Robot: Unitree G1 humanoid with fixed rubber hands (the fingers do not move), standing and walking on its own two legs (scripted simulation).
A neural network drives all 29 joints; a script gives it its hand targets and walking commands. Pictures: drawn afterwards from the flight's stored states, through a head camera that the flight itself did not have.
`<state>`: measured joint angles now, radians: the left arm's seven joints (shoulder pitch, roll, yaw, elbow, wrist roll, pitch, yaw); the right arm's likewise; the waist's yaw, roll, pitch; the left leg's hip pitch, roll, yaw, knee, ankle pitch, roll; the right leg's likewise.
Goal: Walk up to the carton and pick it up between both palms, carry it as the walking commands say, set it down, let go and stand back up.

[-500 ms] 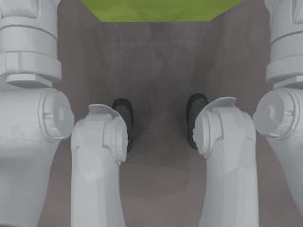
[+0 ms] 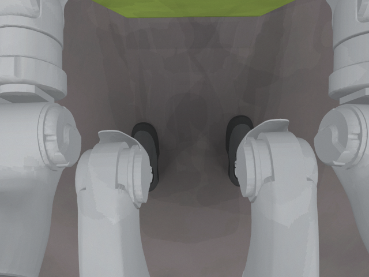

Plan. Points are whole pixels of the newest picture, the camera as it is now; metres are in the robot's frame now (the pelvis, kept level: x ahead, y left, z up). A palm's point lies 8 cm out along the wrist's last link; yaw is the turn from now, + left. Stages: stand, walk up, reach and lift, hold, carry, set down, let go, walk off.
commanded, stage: set down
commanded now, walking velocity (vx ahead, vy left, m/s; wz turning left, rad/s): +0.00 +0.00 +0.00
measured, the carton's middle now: out of the picture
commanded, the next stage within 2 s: none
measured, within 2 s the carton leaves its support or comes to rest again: neither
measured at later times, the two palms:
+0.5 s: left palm out of the picture +0.57 +0.14 -0.20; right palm out of the picture +0.53 -0.23 -0.21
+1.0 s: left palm out of the picture +0.57 +0.15 -0.20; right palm out of the picture +0.53 -0.23 -0.21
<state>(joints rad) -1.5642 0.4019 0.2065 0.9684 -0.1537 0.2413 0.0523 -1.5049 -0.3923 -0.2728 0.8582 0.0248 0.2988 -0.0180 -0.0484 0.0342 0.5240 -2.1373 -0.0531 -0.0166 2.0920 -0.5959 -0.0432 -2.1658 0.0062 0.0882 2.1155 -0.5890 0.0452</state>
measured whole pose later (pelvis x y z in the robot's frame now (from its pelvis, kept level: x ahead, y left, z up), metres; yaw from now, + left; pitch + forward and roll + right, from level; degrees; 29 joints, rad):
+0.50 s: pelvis +0.00 +0.00 -0.01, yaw +0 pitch +35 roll +4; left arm -1.54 0.40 0.16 0.97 -0.19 0.23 0.07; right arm -1.49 -0.39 -0.25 0.88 0.03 0.29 -0.04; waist -0.05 0.01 0.52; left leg -2.14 -0.05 -0.02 2.12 -0.60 -0.06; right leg -2.18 0.01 0.09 2.15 -0.59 0.03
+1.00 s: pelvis +0.00 +0.00 -0.01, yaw +0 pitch +35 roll +3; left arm -1.54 0.40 0.22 0.97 -0.14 0.22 0.02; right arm -1.50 -0.39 -0.26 0.89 0.03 0.28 -0.02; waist -0.05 0.01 0.52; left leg -2.16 -0.05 -0.02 2.14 -0.60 -0.06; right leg -2.20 0.01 0.09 2.16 -0.58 0.04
